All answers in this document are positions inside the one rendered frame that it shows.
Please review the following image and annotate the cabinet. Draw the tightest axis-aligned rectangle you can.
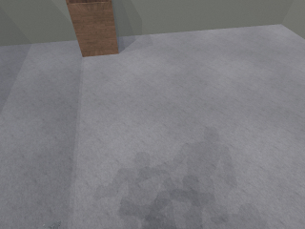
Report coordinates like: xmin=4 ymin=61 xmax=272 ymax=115
xmin=66 ymin=0 xmax=119 ymax=57

